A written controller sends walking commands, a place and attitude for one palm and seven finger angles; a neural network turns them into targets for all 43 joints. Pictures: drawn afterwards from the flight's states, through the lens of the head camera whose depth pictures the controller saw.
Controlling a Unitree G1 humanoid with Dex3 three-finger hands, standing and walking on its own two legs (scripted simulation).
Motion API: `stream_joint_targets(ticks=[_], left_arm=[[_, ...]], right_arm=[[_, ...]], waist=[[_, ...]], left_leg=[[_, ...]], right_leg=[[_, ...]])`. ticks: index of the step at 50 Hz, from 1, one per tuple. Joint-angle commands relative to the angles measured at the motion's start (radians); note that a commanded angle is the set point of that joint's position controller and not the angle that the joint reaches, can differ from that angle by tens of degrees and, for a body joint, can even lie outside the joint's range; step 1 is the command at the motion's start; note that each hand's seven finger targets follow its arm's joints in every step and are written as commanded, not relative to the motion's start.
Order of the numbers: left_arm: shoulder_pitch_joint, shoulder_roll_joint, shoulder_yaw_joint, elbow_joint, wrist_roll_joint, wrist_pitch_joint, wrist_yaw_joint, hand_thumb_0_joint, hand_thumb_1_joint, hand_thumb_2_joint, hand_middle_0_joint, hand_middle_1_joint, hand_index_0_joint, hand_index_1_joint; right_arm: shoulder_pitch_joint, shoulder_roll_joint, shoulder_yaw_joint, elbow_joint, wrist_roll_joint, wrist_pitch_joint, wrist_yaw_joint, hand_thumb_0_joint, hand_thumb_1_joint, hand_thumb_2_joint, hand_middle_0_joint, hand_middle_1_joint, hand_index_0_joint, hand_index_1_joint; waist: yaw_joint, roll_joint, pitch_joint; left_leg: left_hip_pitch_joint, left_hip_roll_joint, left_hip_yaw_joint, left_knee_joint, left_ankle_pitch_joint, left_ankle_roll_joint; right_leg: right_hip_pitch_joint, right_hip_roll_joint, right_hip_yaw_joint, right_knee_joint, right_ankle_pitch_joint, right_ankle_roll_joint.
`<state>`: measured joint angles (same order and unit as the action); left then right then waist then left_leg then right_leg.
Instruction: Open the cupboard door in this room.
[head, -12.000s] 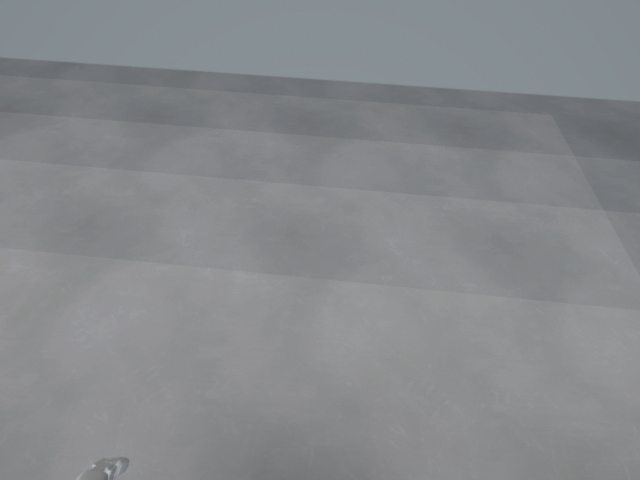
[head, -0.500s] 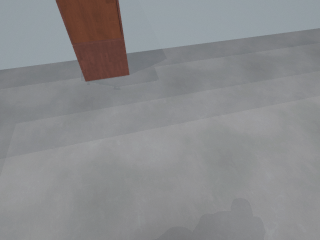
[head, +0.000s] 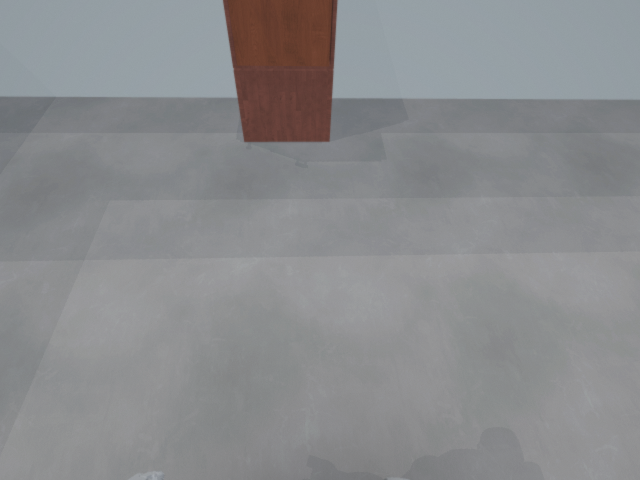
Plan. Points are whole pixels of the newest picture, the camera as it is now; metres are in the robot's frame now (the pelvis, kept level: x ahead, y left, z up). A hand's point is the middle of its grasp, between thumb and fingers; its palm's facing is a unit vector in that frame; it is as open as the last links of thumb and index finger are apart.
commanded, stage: turn or walk to find it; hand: left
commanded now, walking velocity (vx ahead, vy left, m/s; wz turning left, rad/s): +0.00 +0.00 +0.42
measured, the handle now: out of the picture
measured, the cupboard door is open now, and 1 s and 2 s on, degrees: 0 0 0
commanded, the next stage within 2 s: stand and wait in 0.82 s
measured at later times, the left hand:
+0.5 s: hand out of the picture -0.02 +0.15 -0.16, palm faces +0.25 -0.93 -0.25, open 7.4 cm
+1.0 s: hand out of the picture +0.00 +0.20 -0.16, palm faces +0.40 -0.87 -0.28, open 7.4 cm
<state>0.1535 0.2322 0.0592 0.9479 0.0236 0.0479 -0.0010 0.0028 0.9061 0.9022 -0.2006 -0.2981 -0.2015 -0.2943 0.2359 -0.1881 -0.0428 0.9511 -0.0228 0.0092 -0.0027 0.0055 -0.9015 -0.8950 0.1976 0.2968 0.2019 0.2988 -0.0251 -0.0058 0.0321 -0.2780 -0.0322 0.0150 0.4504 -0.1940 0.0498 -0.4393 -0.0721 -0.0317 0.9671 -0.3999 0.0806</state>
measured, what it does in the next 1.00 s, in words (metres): steps on the spot, turning left: right foot, then left foot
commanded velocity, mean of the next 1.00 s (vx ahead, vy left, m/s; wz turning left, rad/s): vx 0.00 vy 0.00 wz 0.34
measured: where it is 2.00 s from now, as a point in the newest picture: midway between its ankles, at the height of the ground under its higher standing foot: outside the picture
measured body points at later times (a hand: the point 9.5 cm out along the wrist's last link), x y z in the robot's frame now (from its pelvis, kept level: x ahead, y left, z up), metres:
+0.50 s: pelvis +0.00 -0.04 +0.00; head +0.05 -0.05 +0.45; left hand -0.03 +0.20 -0.14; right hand +0.13 -0.28 -0.16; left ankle -0.05 +0.11 -0.68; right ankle +0.01 -0.14 -0.74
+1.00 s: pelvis +0.00 -0.03 -0.01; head +0.03 -0.03 +0.44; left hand -0.02 +0.25 -0.14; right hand +0.16 -0.22 -0.16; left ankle -0.05 +0.09 -0.74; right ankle +0.05 -0.14 -0.73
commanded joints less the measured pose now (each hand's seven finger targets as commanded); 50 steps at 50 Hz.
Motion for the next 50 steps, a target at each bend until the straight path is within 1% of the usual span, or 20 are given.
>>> stream_joint_targets(ticks=[1, 4, 6, 7, 8, 9, 10, 11, 12, 14, 24, 28, 29, 30, 31, 32, 37, 42, 47, 50], left_arm=[[-0.027, 0.044, 0.007, -0.093, -0.013, -0.028, 0.014, 0.0, 0.9, 0.9, -0.2, -0.3, -0.2, -0.3], [0.04, 0.05, 0.006, -0.078, -0.019, -0.035, 0.019, 0.0, 0.9, 0.9, -0.2, -0.3, -0.2, -0.3], [0.118, 0.081, 0.013, -0.058, -0.017, -0.048, 0.025, 0.0, 0.9, 0.9, -0.2, -0.3, -0.2, -0.3], [0.141, 0.146, 0.024, -0.057, -0.004, -0.058, 0.032, 0.0, 0.9, 0.9, -0.2, -0.3, -0.2, -0.3], [0.139, 0.216, 0.037, -0.068, 0.004, -0.06, 0.036, 0.0, 0.9, 0.9, -0.2, -0.3, -0.2, -0.3], [0.125, 0.211, 0.043, -0.082, -0.006, -0.063, 0.037, 0.0, 0.9, 0.9, -0.2, -0.3, -0.2, -0.3], [0.085, 0.182, 0.039, -0.087, -0.006, -0.058, 0.041, 0.0, 0.9, 0.9, -0.2, -0.3, -0.2, -0.3], [0.041, 0.15, 0.028, -0.095, -0.007, -0.059, 0.038, 0.0, 0.9, 0.9, -0.2, -0.3, -0.2, -0.3], [0.009, 0.125, 0.019, -0.102, -0.008, -0.063, 0.036, 0.0, 0.9, 0.9, -0.2, -0.3, -0.2, -0.3], [0.046, 0.105, 0.013, -0.091, -0.006, -0.071, 0.034, 0.0, 0.9, 0.9, -0.2, -0.3, -0.2, -0.3], [0.168, 0.178, 0.029, -0.026, 0.008, -0.056, 0.029, 0.0, 0.9, 0.9, -0.2, -0.3, -0.2, -0.3], [0.14, 0.193, 0.038, -0.015, 0.001, -0.047, 0.028, 0.0, 0.9, 0.9, -0.2, -0.3, -0.2, -0.3], [0.14, 0.177, 0.037, -0.018, -0.008, -0.042, 0.025, 0.0, 0.9, 0.9, -0.2, -0.3, -0.2, -0.3], [0.149, 0.131, 0.03, -0.039, -0.014, -0.035, 0.019, 0.0, 0.9, 0.9, -0.2, -0.3, -0.2, -0.3], [0.118, 0.083, 0.009, -0.074, -0.009, -0.032, 0.018, 0.0, 0.9, 0.9, -0.2, -0.3, -0.2, -0.3], [0.045, 0.093, 0.007, -0.077, -0.007, -0.017, 0.028, 0.0, 0.9, 0.9, -0.2, -0.3, -0.2, -0.3], [0.065, 0.096, 0.014, -0.034, -0.009, -0.019, 0.01, 0.0, 0.9, 0.9, -0.2, -0.3, -0.2, -0.3], [0.026, 0.083, 0.009, -0.062, -0.011, -0.014, 0.014, 0.0, 0.9, 0.9, -0.2, -0.3, -0.2, -0.3], [0.054, 0.054, -0.007, -0.053, -0.014, -0.029, 0.018, 0.0, 0.9, 0.9, -0.2, -0.3, -0.2, -0.3], [0.161, 0.088, -0.006, -0.003, -0.009, -0.053, 0.025, 0.0, 0.9, 0.9, -0.2, -0.3, -0.2, -0.3]], right_arm=[[0.044, -0.202, -0.058, -0.043, -0.006, -0.005, -0.011, 0.0, -0.9, -0.9, 0.2, 0.3, 0.2, 0.3], [0.008, -0.205, -0.064, -0.05, -0.004, 0.002, -0.007, 0.0, -0.9, -0.9, 0.2, 0.3, 0.2, 0.3], [-0.022, -0.181, -0.063, -0.059, 0.007, 0.004, -0.003, 0.0, -0.9, -0.9, 0.2, 0.3, 0.2, 0.3], [-0.012, -0.129, -0.056, -0.068, 0.016, 0.003, 0.003, 0.0, -0.9, -0.9, 0.2, 0.3, 0.2, 0.3], [-0.025, -0.086, -0.046, -0.098, 0.013, 0.004, 0.008, 0.0, -0.9, -0.9, 0.2, 0.3, 0.2, 0.3], [-0.042, -0.139, -0.059, -0.094, 0.0, 0.022, 0.004, 0.0, -0.9, -0.9, 0.2, 0.3, 0.2, 0.3], [-0.053, -0.143, -0.066, -0.085, 0.001, 0.031, 0.005, 0.0, -0.9, -0.9, 0.2, 0.3, 0.2, 0.3], [-0.034, -0.133, -0.065, -0.057, 0.0, 0.036, 0.011, 0.0, -0.9, -0.9, 0.2, 0.3, 0.2, 0.3], [-0.005, -0.121, -0.06, -0.036, 0.0, 0.039, 0.016, 0.0, -0.9, -0.9, 0.2, 0.3, 0.2, 0.3], [-0.004, -0.111, -0.054, -0.029, 0.001, 0.039, 0.019, 0.0, -0.9, -0.9, 0.2, 0.3, 0.2, 0.3], [-0.152, -0.104, -0.025, -0.055, 0.013, 0.033, 0.018, 0.0, -0.9, -0.9, 0.2, 0.3, 0.2, 0.3], [-0.093, -0.119, -0.023, -0.044, 0.013, 0.014, 0.013, 0.0, -0.9, -0.9, 0.2, 0.3, 0.2, 0.3], [-0.056, -0.156, -0.031, -0.037, 0.01, 0.004, 0.015, 0.0, -0.9, -0.9, 0.2, 0.3, 0.2, 0.3], [-0.027, -0.252, -0.053, -0.042, 0.003, -0.004, 0.013, 0.0, -0.9, -0.9, 0.2, 0.3, 0.2, 0.3], [0.03, -0.312, -0.066, -0.03, 0.007, 0.004, 0.01, 0.0, -0.9, -0.9, 0.2, 0.3, 0.2, 0.3], [0.059, -0.298, -0.067, -0.009, 0.005, 0.002, -0.005, 0.0, -0.9, -0.9, 0.2, 0.3, 0.2, 0.3], [-0.083, -0.222, -0.045, -0.052, 0.005, -0.006, -0.013, 0.0, -0.9, -0.9, 0.2, 0.3, 0.2, 0.3], [-0.048, -0.217, -0.05, -0.054, 0.002, -0.003, -0.008, 0.0, -0.9, -0.9, 0.2, 0.3, 0.2, 0.3], [-0.059, -0.197, -0.049, -0.041, -0.003, 0.0, -0.011, 0.0, -0.9, -0.9, 0.2, 0.3, 0.2, 0.3], [-0.06, -0.152, -0.041, -0.02, 0.011, -0.003, -0.007, 0.0, -0.9, -0.9, 0.2, 0.3, 0.2, 0.3]], waist=[[-0.017, 0.148, -0.08], [0.013, 0.151, -0.093], [0.054, 0.093, -0.107], [0.06, -0.078, -0.119], [0.065, -0.29, -0.067], [0.073, -0.299, -0.05], [0.048, -0.229, -0.004], [0.02, -0.133, 0.022], [-0.003, -0.105, 0.019], [0.01, -0.142, -0.012], [0.075, -0.192, -0.044], [0.038, -0.191, -0.087], [0.014, -0.091, -0.116], [-0.001, 0.168, -0.147], [-0.027, 0.304, -0.136], [-0.056, 0.283, -0.136], [0.019, 0.151, -0.073], [0.006, 0.145, -0.051], [0.018, 0.17, -0.073], [0.067, 0.059, -0.093]], left_leg=[[0.174, 0.27, -0.328, -0.115, 0.266, 0.13], [0.101, 0.229, -0.327, -0.063, 0.323, 0.103], [-0.019, 0.17, -0.28, 0.017, 0.212, 0.039], [-0.179, 0.083, -0.186, 0.156, 0.021, -0.022], [-0.317, -0.037, -0.057, 0.346, -0.326, -0.077], [-0.293, 0.009, -0.104, 0.513, -0.382, -0.074], [-0.291, 0.018, -0.11, 0.629, -0.349, -0.071], [-0.294, 0.037, -0.105, 0.698, -0.276, -0.077], [-0.294, 0.045, -0.085, 0.728, -0.22, -0.089], [-0.287, 0.05, -0.059, 0.734, -0.183, -0.108], [-0.17, 0.06, 0.039, 0.388, -0.255, -0.114], [0.02, 0.052, 0.086, 0.058, -0.084, -0.09], [0.162, 0.086, 0.049, -0.072, 0.066, -0.072], [0.329, 0.286, -0.207, -0.097, 0.318, 0.005], [0.34, 0.446, -0.347, -0.088, 0.609, 0.125], [0.284, 0.43, -0.342, -0.09, 0.596, 0.147], [0.192, 0.277, -0.177, -0.088, 0.49, 0.104], [0.155, 0.272, -0.229, -0.113, 0.383, 0.118], [0.126, 0.256, -0.246, -0.075, 0.388, 0.11], [-0.006, 0.173, -0.188, 0.043, 0.175, 0.019]], right_leg=[[-0.027, 0.014, 0.008, -0.163, -0.056, -0.002], [0.122, 0.047, -0.019, -0.348, 0.03, -0.013], [0.312, 0.017, -0.012, -0.578, 0.205, -0.02], [0.442, -0.151, 0.154, -0.664, 0.199, -0.069], [0.431, -0.366, 0.359, -0.703, 0.29, -0.179], [0.302, -0.406, 0.371, -0.722, 0.294, -0.235], [0.236, -0.377, 0.346, -0.72, 0.283, -0.247], [0.229, -0.313, 0.232, -0.693, 0.315, -0.225], [0.249, -0.263, 0.135, -0.66, 0.389, -0.203], [0.298, -0.235, 0.062, -0.63, 0.536, -0.191], [0.383, -0.273, -0.004, -0.562, 0.676, -0.217], [0.353, -0.261, -0.07, -0.44, 0.648, -0.153], [0.263, -0.232, -0.107, -0.337, 0.554, -0.103], [0.035, -0.119, -0.16, -0.157, 0.184, -0.034], [-0.098, -0.058, -0.121, -0.003, -0.264, -0.007], [-0.098, -0.056, -0.034, 0.087, -0.253, -0.007], [-0.086, -0.042, -0.003, 0.138, -0.03, 0.006], [-0.051, -0.018, 0.001, 0.019, -0.029, 0.009], [0.098, 0.023, -0.029, -0.246, -0.015, -0.013], [0.352, -0.011, -0.003, -0.578, 0.241, -0.027]])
